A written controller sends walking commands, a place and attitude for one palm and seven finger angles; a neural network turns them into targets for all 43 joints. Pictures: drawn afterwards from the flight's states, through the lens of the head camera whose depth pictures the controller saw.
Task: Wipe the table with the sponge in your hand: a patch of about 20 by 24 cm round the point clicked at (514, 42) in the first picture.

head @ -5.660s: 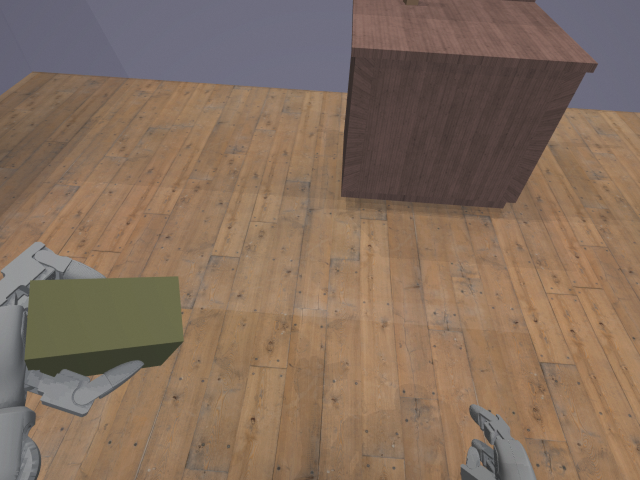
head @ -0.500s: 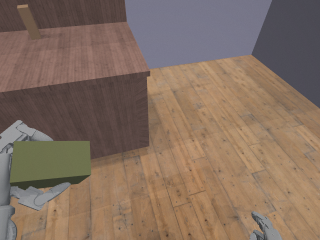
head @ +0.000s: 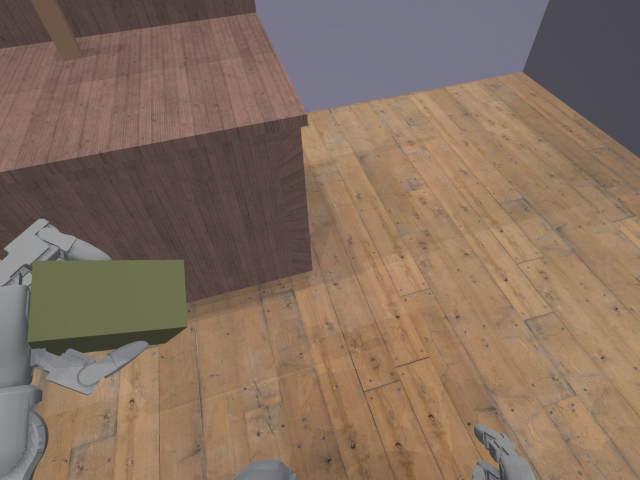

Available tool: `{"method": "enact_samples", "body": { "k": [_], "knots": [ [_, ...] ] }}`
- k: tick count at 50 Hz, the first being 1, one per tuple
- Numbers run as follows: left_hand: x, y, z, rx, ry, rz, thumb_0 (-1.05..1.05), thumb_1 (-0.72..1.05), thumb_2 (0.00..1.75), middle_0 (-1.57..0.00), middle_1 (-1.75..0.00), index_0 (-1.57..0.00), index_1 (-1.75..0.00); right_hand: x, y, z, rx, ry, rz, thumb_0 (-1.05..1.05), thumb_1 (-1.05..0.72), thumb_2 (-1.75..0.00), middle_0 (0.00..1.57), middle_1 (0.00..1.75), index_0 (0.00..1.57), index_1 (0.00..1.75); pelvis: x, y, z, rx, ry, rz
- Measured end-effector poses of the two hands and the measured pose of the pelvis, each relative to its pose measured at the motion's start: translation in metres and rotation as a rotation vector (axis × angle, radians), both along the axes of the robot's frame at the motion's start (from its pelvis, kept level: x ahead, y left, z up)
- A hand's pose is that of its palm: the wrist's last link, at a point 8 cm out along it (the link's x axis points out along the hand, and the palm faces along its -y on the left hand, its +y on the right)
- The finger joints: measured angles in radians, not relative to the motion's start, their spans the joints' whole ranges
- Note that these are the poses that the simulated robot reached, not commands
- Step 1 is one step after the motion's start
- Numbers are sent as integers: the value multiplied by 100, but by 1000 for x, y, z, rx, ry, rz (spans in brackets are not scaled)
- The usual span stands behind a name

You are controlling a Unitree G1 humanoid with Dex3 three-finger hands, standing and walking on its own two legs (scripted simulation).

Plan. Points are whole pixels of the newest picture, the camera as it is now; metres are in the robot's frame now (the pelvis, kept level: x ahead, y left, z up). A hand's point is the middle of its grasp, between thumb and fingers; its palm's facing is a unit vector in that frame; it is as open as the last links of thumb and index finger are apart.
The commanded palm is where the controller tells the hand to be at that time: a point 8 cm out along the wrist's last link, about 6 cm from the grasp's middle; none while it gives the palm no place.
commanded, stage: take the last steps up to it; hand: left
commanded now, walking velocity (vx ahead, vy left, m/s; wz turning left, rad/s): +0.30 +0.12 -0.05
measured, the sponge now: (131, 307) +0.24 +0.20 +0.16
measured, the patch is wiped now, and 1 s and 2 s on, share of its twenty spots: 0.00 0.00 0.00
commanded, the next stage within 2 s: none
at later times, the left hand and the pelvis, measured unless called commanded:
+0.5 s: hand (72, 208) +0.34 +0.29 +0.19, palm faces +0.34 -0.83 -0.44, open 10.6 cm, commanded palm +0.28 +0.34 +0.19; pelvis +0.11 +0.06 +0.01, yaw -3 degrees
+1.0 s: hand (105, 153) +0.44 +0.30 +0.19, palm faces +0.33 -0.83 -0.45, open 10.6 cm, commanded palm +0.39 +0.35 +0.19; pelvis +0.22 +0.08 +0.00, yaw -3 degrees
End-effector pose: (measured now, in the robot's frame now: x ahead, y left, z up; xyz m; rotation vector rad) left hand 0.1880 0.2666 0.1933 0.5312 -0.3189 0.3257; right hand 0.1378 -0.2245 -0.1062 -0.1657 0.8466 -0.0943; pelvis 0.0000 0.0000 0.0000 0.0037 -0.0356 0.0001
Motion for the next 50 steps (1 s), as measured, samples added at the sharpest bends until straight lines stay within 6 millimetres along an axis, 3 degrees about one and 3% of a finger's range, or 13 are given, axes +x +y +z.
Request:
{"method": "enact_samples", "body": {
  "k": [6,11,15,19,24,28,31,35,43,50],
  "knots": [
    [22,11,1,45,81,-44,0,-53,102,-66,-139,-67,-138,14,-26,29,-83,-15,-89,1,-90,-90,20,30,20,30,22,10,12,16,35,-17],
    [38,35,0,28,56,-37,0,-53,102,-66,-139,-67,-138,34,-23,41,-165,-26,-96,1,-91,-90,20,30,20,30,47,31,9,10,37,-23],
    [60,58,-3,7,-26,-28,0,-53,102,-66,-139,-67,-138,60,0,39,-179,-61,-113,1,-91,-90,20,30,20,30,67,52,-1,11,18,-34],
    [86,73,1,2,-41,-16,0,-53,102,-66,-139,-67,-138,85,40,38,-93,-97,-92,1,-91,-90,20,30,20,30,82,60,4,-9,18,-36],
    [108,67,12,9,-29,-50,0,-53,102,-66,-139,-67,-138,110,81,35,24,-115,-53,1,-90,-90,20,30,20,30,104,65,10,-16,34,-51],
    [123,58,14,43,18,-67,0,-53,102,-66,-139,-67,-138,127,93,24,73,-93,-31,1,-90,-90,21,30,20,30,124,63,10,-12,36,-54],
    [136,55,11,82,47,-43,0,-53,102,-66,-139,-67,-138,141,88,11,87,-72,-26,1,-90,-90,21,31,21,30,141,56,2,-7,29,-48],
    [153,53,-1,62,35,-4,0,-53,102,-66,-139,-67,-138,161,67,-7,52,-30,-11,1,-90,-90,21,31,21,30,154,50,-8,-13,9,-28],
    [185,52,-6,-1,70,-34,0,-53,102,-66,-139,-67,-138,188,27,27,-83,-20,-49,1,-90,-90,20,30,20,30,182,54,8,20,26,-36],
    [214,76,9,30,-30,-78,0,-53,102,-66,-139,-67,-138,220,31,45,-175,-84,-91,1,-91,-90,20,30,20,30,219,81,1,2,16,-51]
  ]
}}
